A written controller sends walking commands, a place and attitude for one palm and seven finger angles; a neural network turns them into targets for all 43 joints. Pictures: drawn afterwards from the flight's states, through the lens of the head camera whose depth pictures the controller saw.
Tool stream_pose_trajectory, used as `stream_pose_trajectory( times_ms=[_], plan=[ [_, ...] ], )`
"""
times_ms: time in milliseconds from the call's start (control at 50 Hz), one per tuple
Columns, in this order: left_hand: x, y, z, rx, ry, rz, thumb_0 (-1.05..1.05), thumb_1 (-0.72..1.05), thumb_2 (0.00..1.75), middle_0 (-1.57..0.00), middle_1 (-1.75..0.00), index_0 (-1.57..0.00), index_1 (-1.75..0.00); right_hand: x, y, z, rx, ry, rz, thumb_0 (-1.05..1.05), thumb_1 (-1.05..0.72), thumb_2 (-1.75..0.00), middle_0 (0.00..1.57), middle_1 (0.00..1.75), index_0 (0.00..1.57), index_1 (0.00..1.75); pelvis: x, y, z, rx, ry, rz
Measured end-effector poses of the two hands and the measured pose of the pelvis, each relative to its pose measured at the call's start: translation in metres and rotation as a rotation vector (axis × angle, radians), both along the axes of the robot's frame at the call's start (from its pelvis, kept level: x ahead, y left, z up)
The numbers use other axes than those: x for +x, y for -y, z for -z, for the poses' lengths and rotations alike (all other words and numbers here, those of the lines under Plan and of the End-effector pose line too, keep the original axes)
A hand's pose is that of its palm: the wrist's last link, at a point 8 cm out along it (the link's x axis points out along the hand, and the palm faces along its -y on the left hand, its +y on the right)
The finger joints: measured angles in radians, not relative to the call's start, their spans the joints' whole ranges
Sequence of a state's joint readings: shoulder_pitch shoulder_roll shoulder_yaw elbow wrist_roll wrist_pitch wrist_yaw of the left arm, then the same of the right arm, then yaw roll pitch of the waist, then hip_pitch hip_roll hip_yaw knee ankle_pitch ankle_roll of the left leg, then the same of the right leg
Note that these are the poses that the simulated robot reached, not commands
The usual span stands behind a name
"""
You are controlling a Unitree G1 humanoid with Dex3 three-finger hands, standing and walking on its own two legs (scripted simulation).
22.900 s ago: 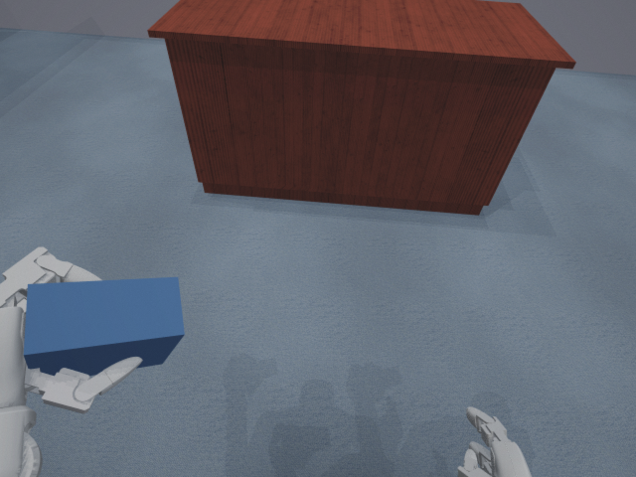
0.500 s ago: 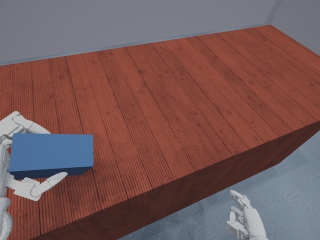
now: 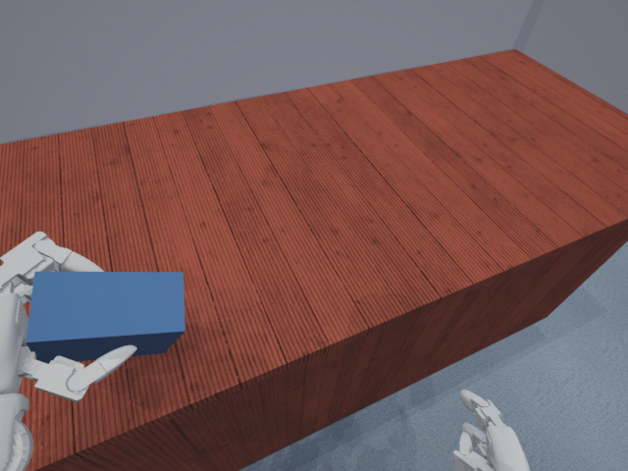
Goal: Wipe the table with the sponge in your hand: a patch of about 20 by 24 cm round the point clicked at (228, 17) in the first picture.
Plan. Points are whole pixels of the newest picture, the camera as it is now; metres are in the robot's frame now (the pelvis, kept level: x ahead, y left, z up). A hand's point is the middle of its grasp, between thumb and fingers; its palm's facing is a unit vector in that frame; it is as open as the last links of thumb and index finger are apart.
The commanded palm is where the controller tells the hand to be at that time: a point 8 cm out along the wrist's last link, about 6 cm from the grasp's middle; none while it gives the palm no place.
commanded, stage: come to a stop and stand still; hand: left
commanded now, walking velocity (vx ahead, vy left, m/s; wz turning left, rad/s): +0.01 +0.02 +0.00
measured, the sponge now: (131, 318) +0.23 +0.21 +0.13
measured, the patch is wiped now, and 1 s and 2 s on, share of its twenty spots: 0.00 0.00 0.00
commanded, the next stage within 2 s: look again from close up in 0.90 s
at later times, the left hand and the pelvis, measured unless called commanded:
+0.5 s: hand (66, 318) +0.22 +0.26 +0.14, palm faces +0.30 -0.85 -0.43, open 10.0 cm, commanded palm +0.16 +0.29 +0.17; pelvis +0.00 +0.02 -0.01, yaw -1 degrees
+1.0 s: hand (39, 317) +0.21 +0.28 +0.15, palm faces +0.35 -0.85 -0.39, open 10.0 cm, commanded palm +0.16 +0.31 +0.17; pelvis +0.00 +0.03 +0.00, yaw +0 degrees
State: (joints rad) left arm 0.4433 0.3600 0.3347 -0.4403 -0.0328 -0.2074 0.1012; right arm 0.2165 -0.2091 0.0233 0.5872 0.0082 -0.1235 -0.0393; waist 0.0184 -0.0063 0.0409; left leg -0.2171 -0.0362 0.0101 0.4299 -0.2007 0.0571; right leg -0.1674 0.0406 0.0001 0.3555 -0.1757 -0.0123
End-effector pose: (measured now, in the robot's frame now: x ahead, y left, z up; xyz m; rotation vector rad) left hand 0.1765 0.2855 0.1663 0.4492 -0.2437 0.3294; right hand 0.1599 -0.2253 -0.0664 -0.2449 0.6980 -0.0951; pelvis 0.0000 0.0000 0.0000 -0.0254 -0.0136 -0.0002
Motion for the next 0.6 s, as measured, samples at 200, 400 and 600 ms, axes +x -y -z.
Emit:
stream_pose_trajectory(
  times_ms=[200,400,600],
  plan=[
    [0.024,-0.04,-0.049,0.184,0.178,-0.067,-0.01,-0.48,1.03,-0.76,-1.33,-0.75,-1.34,0.002,-0.002,0.007,0.008,-0.032,-0.078,0.02,-0.91,-0.9,0.2,0.3,0.2,0.3,-0.013,0.004,0.005,0.0,-0.008,0.007],
    [0.011,0.002,0.015,0.031,-0.075,0.127,-0.01,-0.48,1.03,-0.75,-1.34,-0.74,-1.34,-0.015,-0.009,0.005,0.031,-0.014,0.034,0.02,-0.91,-0.9,0.2,0.3,0.2,0.3,-0.004,-0.012,0.005,0.004,0.003,0.038],
    [0.003,-0.031,-0.008,0.044,0.081,0.022,-0.01,-0.48,1.03,-0.75,-1.33,-0.74,-1.34,-0.003,-0.03,0.002,0.0,-0.016,-0.05,0.02,-0.91,-0.9,0.2,0.3,0.2,0.3,-0.002,-0.022,0.006,-0.008,0.013,0.013]
  ],
)
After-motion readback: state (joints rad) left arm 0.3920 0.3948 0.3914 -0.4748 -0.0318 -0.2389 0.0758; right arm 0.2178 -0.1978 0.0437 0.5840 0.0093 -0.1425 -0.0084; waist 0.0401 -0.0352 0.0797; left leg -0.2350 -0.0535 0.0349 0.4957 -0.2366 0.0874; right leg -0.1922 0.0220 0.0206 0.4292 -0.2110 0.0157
